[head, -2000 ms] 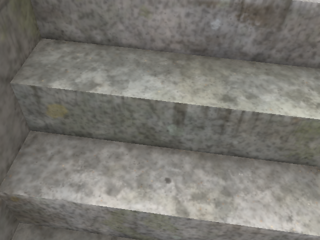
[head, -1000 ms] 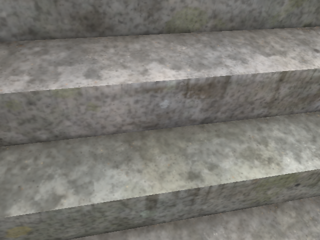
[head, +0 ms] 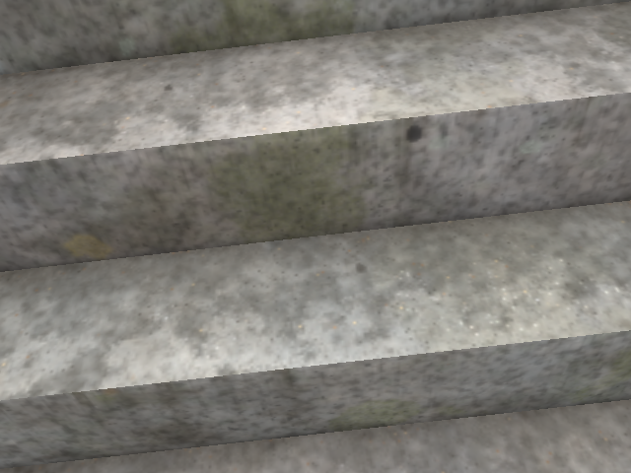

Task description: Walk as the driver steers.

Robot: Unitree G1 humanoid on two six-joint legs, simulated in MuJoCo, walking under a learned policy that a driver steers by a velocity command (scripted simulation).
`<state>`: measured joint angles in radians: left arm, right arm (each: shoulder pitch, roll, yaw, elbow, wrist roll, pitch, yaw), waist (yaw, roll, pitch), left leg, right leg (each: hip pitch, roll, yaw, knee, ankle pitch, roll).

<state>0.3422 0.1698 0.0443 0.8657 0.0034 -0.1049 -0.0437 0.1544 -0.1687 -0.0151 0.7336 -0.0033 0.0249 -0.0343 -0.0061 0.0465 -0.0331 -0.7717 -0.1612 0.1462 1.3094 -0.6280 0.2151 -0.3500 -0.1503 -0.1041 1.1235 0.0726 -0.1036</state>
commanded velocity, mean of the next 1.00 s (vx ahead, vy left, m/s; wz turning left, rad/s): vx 0.50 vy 0.00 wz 0.23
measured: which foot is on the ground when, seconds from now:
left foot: down 0.00-0.36, up 0.38-0.88, down 0.90-1.00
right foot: up 0.00-0.34, down 0.36-0.92, up 0.94-1.00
